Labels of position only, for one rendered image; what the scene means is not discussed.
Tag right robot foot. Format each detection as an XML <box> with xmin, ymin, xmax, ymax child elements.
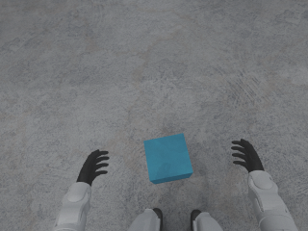
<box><xmin>191</xmin><ymin>209</ymin><xmax>202</xmax><ymax>231</ymax></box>

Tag carton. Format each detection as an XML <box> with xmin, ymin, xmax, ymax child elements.
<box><xmin>143</xmin><ymin>133</ymin><xmax>193</xmax><ymax>185</ymax></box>

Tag right robot forearm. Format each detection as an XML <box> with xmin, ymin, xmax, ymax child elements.
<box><xmin>247</xmin><ymin>170</ymin><xmax>298</xmax><ymax>231</ymax></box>

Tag robot right hand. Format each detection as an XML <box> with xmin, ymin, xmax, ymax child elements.
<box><xmin>231</xmin><ymin>139</ymin><xmax>265</xmax><ymax>173</ymax></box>

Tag robot left hand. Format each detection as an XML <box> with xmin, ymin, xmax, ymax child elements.
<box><xmin>76</xmin><ymin>149</ymin><xmax>110</xmax><ymax>186</ymax></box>

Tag left robot forearm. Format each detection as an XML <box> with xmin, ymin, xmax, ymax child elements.
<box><xmin>51</xmin><ymin>182</ymin><xmax>91</xmax><ymax>231</ymax></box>

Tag left robot shin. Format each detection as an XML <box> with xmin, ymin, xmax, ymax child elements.
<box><xmin>144</xmin><ymin>209</ymin><xmax>157</xmax><ymax>216</ymax></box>

